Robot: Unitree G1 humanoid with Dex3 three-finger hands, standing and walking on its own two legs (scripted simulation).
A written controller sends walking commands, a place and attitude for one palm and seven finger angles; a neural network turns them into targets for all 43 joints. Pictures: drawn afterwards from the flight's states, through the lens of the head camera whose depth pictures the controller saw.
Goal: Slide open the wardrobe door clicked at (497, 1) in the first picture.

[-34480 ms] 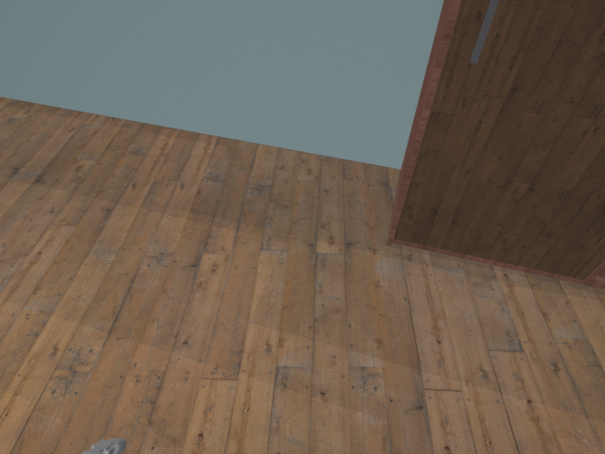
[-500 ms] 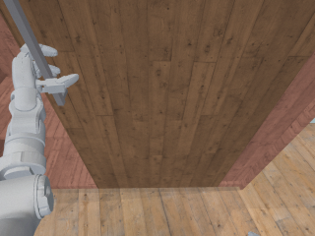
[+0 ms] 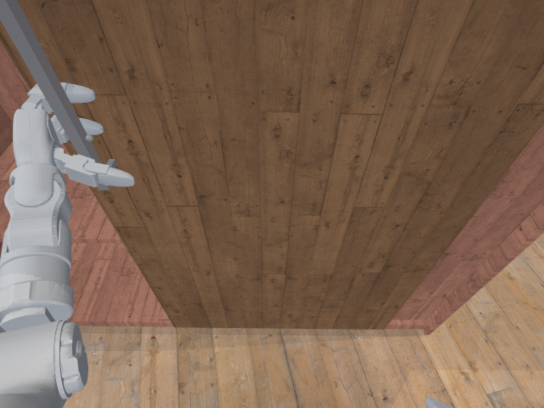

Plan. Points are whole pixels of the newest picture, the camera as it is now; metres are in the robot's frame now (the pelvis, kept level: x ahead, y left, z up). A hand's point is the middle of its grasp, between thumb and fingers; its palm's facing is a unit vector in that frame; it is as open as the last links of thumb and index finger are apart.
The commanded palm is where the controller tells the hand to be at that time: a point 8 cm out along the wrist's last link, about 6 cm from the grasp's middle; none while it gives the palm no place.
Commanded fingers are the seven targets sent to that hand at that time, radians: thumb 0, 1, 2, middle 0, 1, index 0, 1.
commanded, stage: slip the hand off the handle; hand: left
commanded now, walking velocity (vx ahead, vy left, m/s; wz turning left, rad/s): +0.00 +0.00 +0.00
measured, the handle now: (64, 91) +0.45 +0.30 +0.24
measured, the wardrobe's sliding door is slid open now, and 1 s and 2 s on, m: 0.56 0.47 0.46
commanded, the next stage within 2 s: draw the hand back to the body in 1.26 s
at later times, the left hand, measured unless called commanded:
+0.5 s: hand (65, 133) +0.42 +0.31 +0.19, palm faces +0.36 -0.92 -0.18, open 12.9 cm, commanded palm +0.39 +0.39 +0.19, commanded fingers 0.00 -0.55 0.20 -0.25 -1.15 -0.25 -1.15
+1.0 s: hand out of the picture +0.35 +0.37 +0.17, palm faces +0.41 -0.90 -0.14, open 14.9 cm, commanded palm +0.29 +0.40 +0.19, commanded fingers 0.00 -0.55 0.20 -0.25 -1.15 -0.25 -1.15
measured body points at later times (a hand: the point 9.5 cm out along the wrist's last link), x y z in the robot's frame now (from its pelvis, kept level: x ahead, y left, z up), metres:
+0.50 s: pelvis -0.01 -0.01 -0.01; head +0.02 -0.01 +0.44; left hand +0.40 +0.36 +0.20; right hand +0.03 -0.30 -0.13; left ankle +0.05 +0.12 -0.73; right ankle -0.03 -0.09 -0.73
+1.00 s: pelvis +0.00 +0.04 +0.00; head +0.01 +0.05 +0.45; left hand +0.32 +0.42 +0.18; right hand +0.11 -0.23 -0.10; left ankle +0.05 +0.12 -0.73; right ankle -0.03 -0.09 -0.73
